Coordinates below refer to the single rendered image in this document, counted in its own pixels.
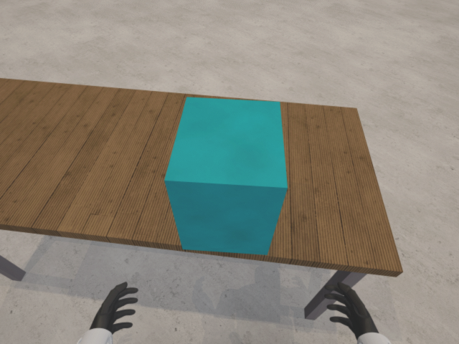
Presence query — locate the left robot forearm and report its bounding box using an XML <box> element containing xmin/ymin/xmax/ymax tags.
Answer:
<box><xmin>76</xmin><ymin>328</ymin><xmax>113</xmax><ymax>344</ymax></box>

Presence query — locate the left robot hand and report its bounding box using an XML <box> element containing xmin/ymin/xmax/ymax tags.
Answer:
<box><xmin>90</xmin><ymin>282</ymin><xmax>138</xmax><ymax>334</ymax></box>

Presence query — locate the carton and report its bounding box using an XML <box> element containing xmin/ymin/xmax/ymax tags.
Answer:
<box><xmin>164</xmin><ymin>97</ymin><xmax>288</xmax><ymax>255</ymax></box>

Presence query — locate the table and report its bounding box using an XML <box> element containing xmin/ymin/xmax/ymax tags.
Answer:
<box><xmin>0</xmin><ymin>78</ymin><xmax>403</xmax><ymax>320</ymax></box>

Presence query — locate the right robot hand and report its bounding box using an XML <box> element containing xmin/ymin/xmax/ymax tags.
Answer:
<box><xmin>324</xmin><ymin>282</ymin><xmax>379</xmax><ymax>340</ymax></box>

